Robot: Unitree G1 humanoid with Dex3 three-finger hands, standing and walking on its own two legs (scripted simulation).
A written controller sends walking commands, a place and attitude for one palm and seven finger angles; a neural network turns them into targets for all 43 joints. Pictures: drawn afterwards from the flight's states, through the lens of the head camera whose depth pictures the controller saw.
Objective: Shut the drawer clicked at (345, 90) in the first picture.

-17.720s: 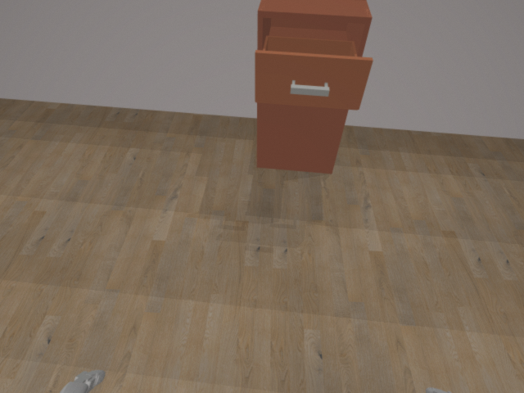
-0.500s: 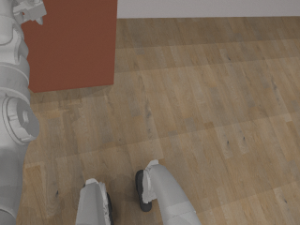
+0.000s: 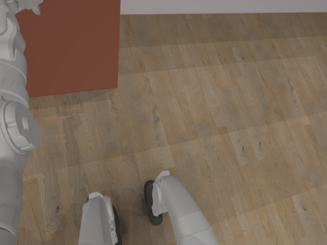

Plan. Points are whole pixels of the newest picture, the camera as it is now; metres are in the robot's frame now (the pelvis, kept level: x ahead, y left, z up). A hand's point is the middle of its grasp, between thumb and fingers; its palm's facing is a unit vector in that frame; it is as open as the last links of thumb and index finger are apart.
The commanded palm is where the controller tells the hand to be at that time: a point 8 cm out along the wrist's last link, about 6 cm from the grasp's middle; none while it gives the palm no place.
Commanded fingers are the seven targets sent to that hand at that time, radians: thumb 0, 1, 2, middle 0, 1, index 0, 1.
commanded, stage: pull the fist back off the drawer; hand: left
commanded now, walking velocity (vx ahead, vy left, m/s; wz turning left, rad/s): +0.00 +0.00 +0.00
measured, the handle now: out of the picture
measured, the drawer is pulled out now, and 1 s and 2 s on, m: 0.00 0.00 0.00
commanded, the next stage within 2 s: draw the hand back to the body in 0.32 s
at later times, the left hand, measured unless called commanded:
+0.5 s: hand out of the picture +0.61 +0.14 +0.07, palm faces +0.06 -1.00 -0.05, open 3.3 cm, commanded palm +0.55 +0.17 +0.09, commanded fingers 0.00 0.90 0.90 -1.40 -1.60 -1.40 -1.60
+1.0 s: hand out of the picture +0.43 +0.18 +0.18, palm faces +0.04 -0.99 -0.16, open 3.3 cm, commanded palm +0.39 +0.24 +0.20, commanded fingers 0.00 0.90 0.90 -1.40 -1.60 -1.40 -1.60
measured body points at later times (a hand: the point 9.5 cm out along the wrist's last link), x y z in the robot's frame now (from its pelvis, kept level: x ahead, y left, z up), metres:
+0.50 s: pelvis +0.05 -0.01 +0.04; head +0.25 +0.01 +0.44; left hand +0.60 +0.20 +0.08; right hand +0.06 -0.26 -0.07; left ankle +0.02 +0.09 -0.59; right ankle +0.08 -0.12 -0.59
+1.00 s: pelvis +0.08 +0.00 +0.11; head +0.14 +0.00 +0.56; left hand +0.42 +0.23 +0.19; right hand +0.23 -0.24 +0.01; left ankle +0.02 +0.09 -0.59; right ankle +0.08 -0.12 -0.59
